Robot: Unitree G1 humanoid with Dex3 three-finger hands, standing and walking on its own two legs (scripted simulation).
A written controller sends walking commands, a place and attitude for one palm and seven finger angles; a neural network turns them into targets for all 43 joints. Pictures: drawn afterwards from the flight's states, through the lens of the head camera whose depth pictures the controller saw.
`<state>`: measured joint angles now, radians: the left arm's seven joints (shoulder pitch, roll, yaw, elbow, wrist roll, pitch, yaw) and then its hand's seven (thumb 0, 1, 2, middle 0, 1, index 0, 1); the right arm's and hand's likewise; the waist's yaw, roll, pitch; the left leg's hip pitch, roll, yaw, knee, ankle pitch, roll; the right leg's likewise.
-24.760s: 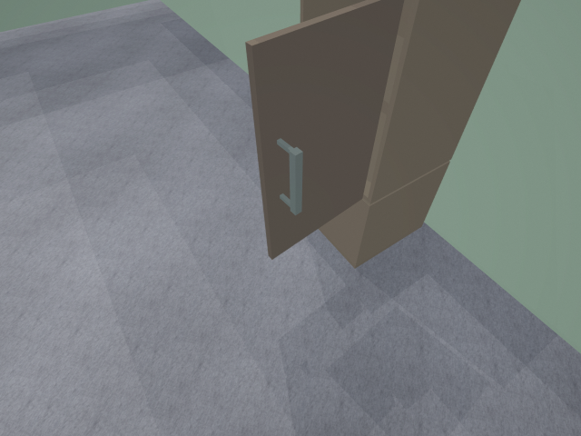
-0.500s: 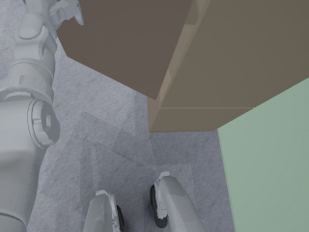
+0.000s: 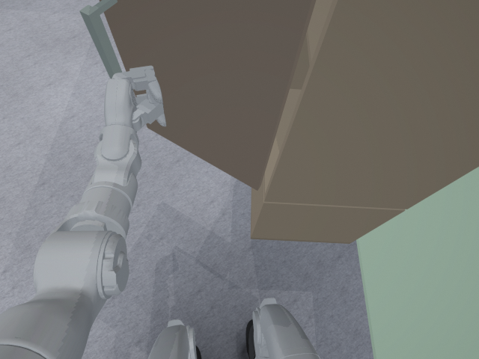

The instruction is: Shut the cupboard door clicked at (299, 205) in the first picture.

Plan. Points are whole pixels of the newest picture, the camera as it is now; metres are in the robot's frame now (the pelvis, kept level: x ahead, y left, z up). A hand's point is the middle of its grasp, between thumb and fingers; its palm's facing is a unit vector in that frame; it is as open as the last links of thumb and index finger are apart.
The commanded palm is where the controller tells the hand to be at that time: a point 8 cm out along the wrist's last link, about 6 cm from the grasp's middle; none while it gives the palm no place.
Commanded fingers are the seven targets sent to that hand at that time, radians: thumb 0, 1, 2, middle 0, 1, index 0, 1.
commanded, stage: pull the fist back off the door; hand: left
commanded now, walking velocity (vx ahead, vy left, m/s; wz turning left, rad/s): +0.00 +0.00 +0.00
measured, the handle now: (116, 49) +0.67 +0.16 +0.05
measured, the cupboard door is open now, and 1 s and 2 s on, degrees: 61 61 61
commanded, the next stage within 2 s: draw the hand back to the body in 0.26 s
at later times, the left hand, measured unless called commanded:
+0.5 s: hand (161, 114) +0.49 +0.07 +0.08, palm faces -0.02 -1.00 -0.04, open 3.1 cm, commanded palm +0.43 +0.13 +0.08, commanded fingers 0.00 0.90 0.90 -1.30 -1.50 -1.30 -1.50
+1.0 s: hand (59, 190) +0.33 +0.17 +0.15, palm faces +0.01 -0.99 -0.16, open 3.1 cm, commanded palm +0.30 +0.22 +0.17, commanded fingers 0.00 0.90 0.90 -0.97 -1.14 -0.97 -1.14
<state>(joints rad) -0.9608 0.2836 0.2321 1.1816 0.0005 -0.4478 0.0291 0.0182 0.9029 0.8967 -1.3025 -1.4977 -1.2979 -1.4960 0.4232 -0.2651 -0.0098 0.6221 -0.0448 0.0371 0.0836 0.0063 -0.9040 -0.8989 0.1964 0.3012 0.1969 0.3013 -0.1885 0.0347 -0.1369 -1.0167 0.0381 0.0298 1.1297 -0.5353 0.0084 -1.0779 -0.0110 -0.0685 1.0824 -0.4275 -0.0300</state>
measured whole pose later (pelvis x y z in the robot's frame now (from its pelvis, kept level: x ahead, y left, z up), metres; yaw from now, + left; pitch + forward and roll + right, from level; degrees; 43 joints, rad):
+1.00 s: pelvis +0.02 +0.01 +0.07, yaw +0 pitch +4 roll +0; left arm -0.04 0.25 0.05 0.21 -0.11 -0.17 -0.05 0.02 0.90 0.90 -1.20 -1.38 -1.20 -1.38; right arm 0.21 -0.25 0.00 0.51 0.06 0.03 -0.07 0.01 -0.91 -0.90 0.19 0.30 0.19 0.30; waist -0.01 0.03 -0.07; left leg -0.36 0.00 0.05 0.68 -0.40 0.02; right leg -0.44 -0.02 -0.05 0.68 -0.32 -0.01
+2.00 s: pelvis +0.03 +0.01 +0.09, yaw +1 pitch -5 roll +0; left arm 0.45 0.35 0.34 -0.39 -0.06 -0.07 0.11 0.02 0.89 0.90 -0.22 -0.30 -0.21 -0.30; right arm 0.21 -0.22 0.02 0.64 0.01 -0.11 -0.08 0.02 -0.90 -0.90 0.20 0.30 0.20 0.30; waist 0.06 0.07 0.00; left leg -0.03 0.00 0.04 0.41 -0.29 0.02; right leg -0.10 -0.01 -0.06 0.41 -0.22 0.00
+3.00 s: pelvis -0.06 +0.03 +0.07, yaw +2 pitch +0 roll -1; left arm 0.45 0.38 0.46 -0.48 -0.01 -0.24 0.14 0.02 0.89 0.90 -0.21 -0.30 -0.21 -0.30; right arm 0.21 -0.22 0.00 0.57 0.00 -0.05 -0.07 0.02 -0.90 -0.90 0.20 0.30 0.20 0.30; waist 0.01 -0.02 0.02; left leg -0.43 -0.02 0.03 0.72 -0.30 0.06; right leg -0.44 0.00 0.05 0.64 -0.20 0.04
